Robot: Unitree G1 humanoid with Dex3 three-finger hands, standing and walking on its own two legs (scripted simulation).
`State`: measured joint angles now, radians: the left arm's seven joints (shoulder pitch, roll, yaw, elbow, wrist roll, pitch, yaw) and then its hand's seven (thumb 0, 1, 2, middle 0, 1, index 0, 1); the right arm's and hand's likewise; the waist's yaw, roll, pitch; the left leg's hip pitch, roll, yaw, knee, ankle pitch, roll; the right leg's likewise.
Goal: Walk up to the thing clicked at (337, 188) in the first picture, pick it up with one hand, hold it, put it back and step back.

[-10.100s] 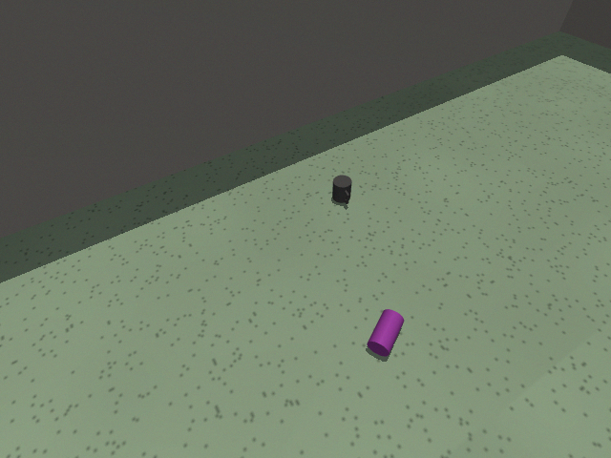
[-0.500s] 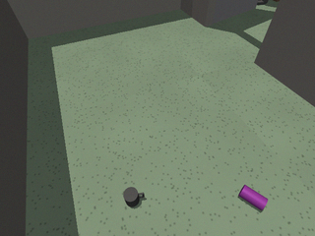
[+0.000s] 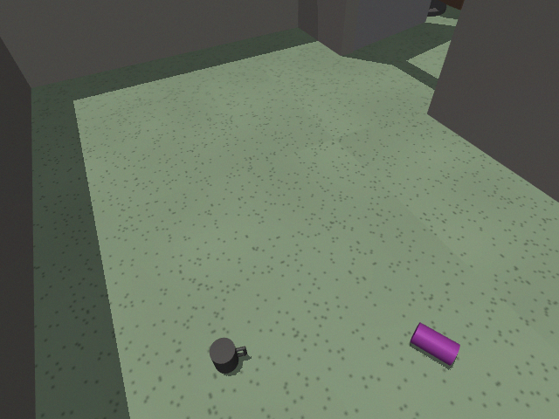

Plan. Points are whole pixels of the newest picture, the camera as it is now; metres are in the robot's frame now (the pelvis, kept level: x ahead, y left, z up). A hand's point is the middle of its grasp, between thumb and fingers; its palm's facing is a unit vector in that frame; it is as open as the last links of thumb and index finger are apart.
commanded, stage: stand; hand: left
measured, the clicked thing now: (229, 354) +0.47 +0.23 -0.73
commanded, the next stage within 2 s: none
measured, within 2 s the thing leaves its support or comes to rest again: neither
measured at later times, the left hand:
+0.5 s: hand out of the picture +0.06 +0.25 -0.16, palm faces -0.04 -0.94 -0.34, open 7.4 cm
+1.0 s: hand out of the picture +0.08 +0.24 -0.15, palm faces -0.04 -0.94 -0.35, open 7.4 cm
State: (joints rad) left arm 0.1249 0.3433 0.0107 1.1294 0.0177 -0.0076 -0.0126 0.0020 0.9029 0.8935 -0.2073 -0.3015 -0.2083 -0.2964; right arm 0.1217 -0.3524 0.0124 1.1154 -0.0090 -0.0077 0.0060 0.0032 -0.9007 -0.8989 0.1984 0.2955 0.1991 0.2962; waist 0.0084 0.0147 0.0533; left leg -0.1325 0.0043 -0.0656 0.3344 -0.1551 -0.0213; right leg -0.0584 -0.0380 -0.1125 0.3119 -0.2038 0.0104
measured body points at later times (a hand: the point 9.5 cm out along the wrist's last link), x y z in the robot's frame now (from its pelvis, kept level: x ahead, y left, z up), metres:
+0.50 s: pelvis +0.00 -0.01 +0.00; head +0.01 -0.01 +0.45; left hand +0.06 +0.30 -0.13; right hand +0.06 -0.30 -0.14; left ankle +0.02 +0.13 -0.75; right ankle -0.02 -0.12 -0.75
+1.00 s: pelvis +0.01 -0.01 +0.00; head +0.02 -0.01 +0.45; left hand +0.09 +0.29 -0.13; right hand +0.09 -0.31 -0.14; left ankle +0.02 +0.13 -0.75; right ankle -0.02 -0.12 -0.75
